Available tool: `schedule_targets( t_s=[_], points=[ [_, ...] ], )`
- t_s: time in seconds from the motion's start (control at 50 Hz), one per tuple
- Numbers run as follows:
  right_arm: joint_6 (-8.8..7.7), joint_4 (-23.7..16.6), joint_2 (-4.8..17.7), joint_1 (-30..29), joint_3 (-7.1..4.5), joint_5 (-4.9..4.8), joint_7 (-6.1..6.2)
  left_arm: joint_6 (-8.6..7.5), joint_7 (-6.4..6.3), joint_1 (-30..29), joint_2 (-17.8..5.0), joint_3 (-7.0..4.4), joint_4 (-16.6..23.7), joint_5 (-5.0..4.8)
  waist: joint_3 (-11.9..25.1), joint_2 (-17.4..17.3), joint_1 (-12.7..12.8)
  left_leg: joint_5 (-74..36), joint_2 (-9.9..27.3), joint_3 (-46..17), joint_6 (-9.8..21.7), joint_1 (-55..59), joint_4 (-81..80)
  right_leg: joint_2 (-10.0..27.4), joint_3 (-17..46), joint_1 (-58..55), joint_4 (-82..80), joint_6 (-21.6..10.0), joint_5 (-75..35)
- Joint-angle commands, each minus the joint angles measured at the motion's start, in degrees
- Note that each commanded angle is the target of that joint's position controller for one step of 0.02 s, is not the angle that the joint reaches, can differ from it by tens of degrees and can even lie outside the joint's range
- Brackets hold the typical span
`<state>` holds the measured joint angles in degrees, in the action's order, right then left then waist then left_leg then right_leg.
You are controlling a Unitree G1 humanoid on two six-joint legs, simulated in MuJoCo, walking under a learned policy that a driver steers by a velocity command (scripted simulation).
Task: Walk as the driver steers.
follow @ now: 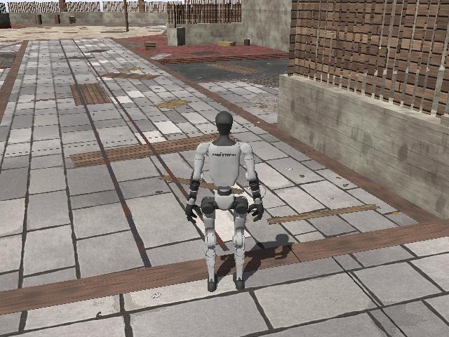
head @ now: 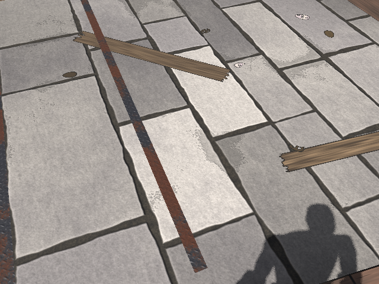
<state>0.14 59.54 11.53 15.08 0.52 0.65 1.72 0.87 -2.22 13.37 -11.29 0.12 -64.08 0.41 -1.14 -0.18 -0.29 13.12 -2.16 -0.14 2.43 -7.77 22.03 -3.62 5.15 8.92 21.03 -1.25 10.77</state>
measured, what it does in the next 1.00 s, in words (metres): walks ahead: right foot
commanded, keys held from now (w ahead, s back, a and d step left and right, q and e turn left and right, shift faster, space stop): no key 0.38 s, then w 0.62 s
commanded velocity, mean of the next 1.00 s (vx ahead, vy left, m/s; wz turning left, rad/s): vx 0.20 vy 0.00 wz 0.00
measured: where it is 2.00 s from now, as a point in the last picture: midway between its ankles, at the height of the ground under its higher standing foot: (188, 225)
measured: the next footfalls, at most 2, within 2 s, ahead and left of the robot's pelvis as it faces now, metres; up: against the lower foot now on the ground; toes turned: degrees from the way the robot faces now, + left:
right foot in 0.72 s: +0.13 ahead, -0.12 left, +0.00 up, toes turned -2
left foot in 1.16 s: +0.42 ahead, +0.04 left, -0.01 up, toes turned +5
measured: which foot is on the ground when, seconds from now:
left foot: down 0.00-0.72, up 0.74-1.00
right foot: down 0.00-0.46, up 0.48-0.70, down 0.72-1.00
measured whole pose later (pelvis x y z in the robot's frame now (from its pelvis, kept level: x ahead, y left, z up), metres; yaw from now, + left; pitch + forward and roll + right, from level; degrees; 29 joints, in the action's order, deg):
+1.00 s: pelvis +0.19 -0.06 +0.00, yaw +0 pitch +1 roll +0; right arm -1.8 55.5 12.2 7.3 -2.7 1.5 -1.8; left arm -5.4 -1.0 27.5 -8.0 -0.7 -63.4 0.8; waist -1.1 -1.8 1.5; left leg 7.1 2.6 2.1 2.7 -31.9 44.3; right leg -4.3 -2.7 -1.5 12.5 -5.0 15.1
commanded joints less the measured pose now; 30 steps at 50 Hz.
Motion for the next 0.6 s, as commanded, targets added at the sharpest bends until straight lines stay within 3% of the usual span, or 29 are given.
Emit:
schedule_targets(
  t_s=[0.02,0.38,0.4,0.44,0.46,0.5,0.54,0.6],
  points=[
    [-0.42,-0.3,5.1,2.3,-0.78,0.01,0.25,-0.34,-0.25,2.2,-5.0,-0.55,0.1,0.00,-1.3,0.1,0.0,-5.5,6.8,-6.3,1.3,-1.3,-4.1,6.3,5.2,1.0,-2.7,-1.5,-6.9],
    [-0.57,3.8,2.3,4.9,-0.31,0.04,0.64,-0.41,-0.64,4.9,-2.4,0.31,-3.0,-0.02,-2.2,-0.1,0.1,-6.0,6.6,-6.4,1.4,-1.6,-4.1,6.3,4.4,1.6,-2.0,-1.2,-6.4],
    [-0.57,4.1,2.0,5.5,-0.27,0.18,0.61,-0.39,-0.66,5.5,-2.0,0.43,-3.2,0.11,-1.1,-0.3,0.0,-1.0,6.3,-6.5,1.5,-1.1,-4.9,5.8,4.1,1.3,-2.2,-1.3,-2.8],
    [-0.05,4.4,4.7,6.7,-1.46,0.23,0.52,-0.20,-0.57,5.4,-2.7,-0.03,-2.6,0.44,-2.4,-2.8,-0.6,16.2,5.9,-8.7,3.2,-1.7,-5.9,2.5,1.3,5.1,2.6,-2.3,10.0],
    [0.34,4.5,5.9,8.1,-2.10,0.24,0.45,-0.11,-0.28,4.5,-2.8,-0.28,-1.7,0.95,-4.0,-5.0,-1.5,26.2,7.8,-12.6,5.3,-1.9,-7.8,0.6,-0.4,9.9,7.0,-2.8,16.6],
    [0.63,5.4,7.0,12.3,-3.08,0.28,0.48,-0.64,0.58,1.2,-1.2,-0.06,0.9,2.19,-8.3,-8.5,-3.4,37.1,15.9,-23.2,10.5,-2.0,-14.1,0.6,-5.3,18.1,17.4,-2.7,16.6],
    [-0.11,5.3,6.4,12.7,-3.54,0.91,0.34,-1.84,1.20,-1.5,-1.8,-0.40,3.2,2.20,-10.6,-6.2,-3.4,32.2,19.8,-27.0,13.0,-2.8,-16.7,4.1,-5.4,23.1,25.3,-2.3,15.1],
    [-1.62,4.3,6.7,10.9,-4.16,0.90,-0.10,-3.54,2.18,-1.5,-2.2,-0.91,4.8,1.43,-8.6,-4.5,-1.6,21.7,17.4,-20.6,11.4,-1.8,-14.6,5.5,-6.1,21.8,22.9,-1.9,13.8]
  ],
)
